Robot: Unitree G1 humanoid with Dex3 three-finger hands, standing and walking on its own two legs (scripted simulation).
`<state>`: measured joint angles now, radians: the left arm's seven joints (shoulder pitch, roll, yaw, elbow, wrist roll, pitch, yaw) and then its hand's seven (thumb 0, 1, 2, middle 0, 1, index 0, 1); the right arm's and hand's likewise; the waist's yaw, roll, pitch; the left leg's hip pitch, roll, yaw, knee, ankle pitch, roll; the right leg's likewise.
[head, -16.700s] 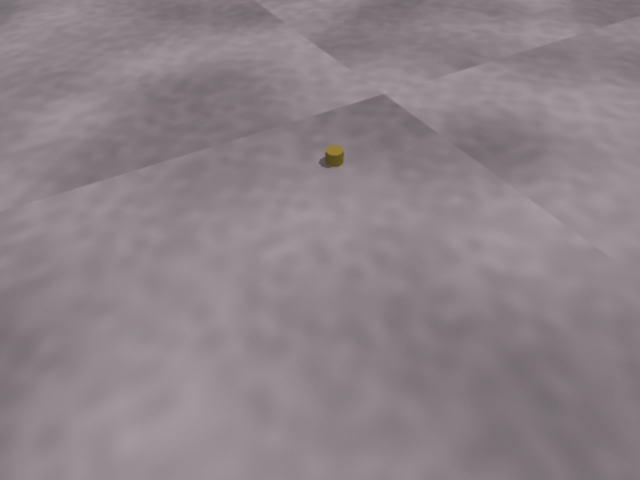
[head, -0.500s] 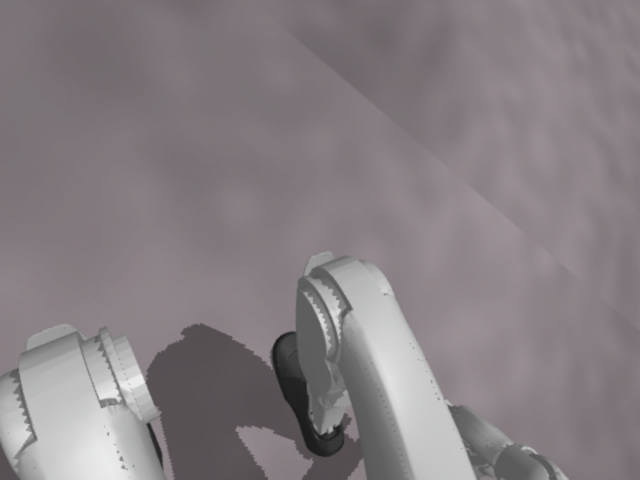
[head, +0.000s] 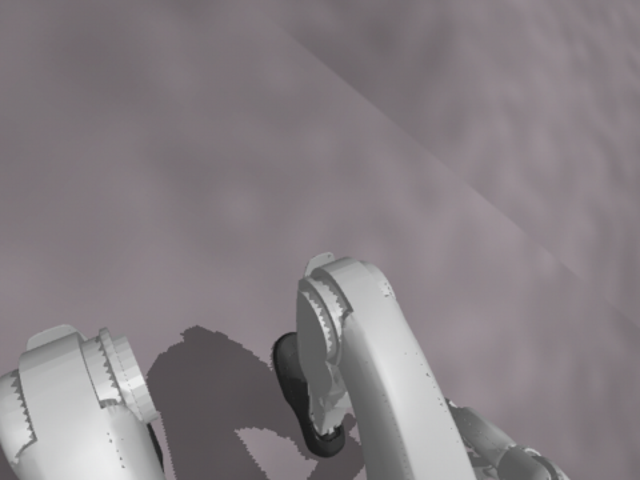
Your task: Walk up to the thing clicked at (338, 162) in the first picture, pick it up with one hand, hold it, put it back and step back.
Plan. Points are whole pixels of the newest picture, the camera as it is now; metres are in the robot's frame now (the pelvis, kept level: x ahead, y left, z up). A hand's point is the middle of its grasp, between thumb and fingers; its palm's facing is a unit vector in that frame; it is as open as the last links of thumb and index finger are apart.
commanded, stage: settle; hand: left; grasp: from above
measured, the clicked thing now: out of the picture +0.42 +0.37 -0.26
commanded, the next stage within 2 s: lift in 0.96 s
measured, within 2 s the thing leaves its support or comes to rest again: leaves its support in 0.38 s
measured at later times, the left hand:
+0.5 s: hand out of the picture +0.41 +0.37 -0.20, palm faces -0.37 -0.16 -0.91, open 11.9 cm
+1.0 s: hand out of the picture +0.40 +0.37 -0.11, palm faces -0.42 -0.14 -0.90, open 11.8 cm
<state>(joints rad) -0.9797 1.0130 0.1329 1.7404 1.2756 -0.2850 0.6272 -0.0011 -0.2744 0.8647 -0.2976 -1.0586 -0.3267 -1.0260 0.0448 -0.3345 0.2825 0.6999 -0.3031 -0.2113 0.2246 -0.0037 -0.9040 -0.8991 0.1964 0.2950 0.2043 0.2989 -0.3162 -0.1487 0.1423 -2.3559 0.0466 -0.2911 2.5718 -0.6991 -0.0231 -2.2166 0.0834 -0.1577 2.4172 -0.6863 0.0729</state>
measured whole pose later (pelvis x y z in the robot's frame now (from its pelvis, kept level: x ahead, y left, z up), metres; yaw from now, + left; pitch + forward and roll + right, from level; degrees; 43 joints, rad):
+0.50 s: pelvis +0.01 +0.00 +0.01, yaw +1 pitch +29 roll -13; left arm -0.90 0.91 0.15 1.51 1.24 -0.23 0.53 0.00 -0.30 0.84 -0.42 -0.92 -0.44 -0.90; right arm 0.08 -0.31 0.21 0.71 -0.26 -0.18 0.24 0.00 -0.91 -0.90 0.20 0.30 0.21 0.30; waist -0.27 -0.10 0.06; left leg -2.37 0.03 -0.27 2.55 -0.70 -0.03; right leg -2.22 0.06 -0.15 2.41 -0.71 0.06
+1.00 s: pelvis +0.00 +0.00 +0.03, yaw +5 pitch +31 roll -10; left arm -0.89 0.80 0.09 1.31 1.20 -0.22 0.28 0.00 -0.33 0.83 -0.47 -0.87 -0.49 -0.86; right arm 0.13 -0.31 0.10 0.70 -0.14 -0.04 0.17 0.00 -0.91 -0.90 0.20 0.30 0.20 0.30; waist -0.20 -0.02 -0.03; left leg -2.32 0.03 -0.19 2.41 -0.65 -0.01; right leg -2.19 0.03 -0.10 2.32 -0.69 0.05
